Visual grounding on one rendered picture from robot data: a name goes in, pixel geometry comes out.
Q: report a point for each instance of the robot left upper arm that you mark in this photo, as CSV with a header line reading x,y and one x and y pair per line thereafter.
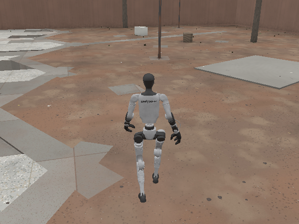
x,y
131,107

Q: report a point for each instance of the robot right upper arm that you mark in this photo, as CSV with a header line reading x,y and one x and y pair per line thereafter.
x,y
166,106

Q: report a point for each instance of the left robot forearm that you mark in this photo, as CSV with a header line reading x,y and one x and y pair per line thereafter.
x,y
127,121

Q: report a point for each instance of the right robot forearm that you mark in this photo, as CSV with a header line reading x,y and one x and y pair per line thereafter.
x,y
173,124

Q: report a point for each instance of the right robot hand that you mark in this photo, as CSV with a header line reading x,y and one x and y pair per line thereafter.
x,y
178,137

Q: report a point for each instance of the humanoid robot torso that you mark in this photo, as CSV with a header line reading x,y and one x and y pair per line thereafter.
x,y
149,112

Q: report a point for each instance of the left robot hand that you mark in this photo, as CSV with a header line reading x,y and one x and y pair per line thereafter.
x,y
126,127

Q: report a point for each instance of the humanoid robot head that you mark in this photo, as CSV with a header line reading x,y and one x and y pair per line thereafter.
x,y
148,80

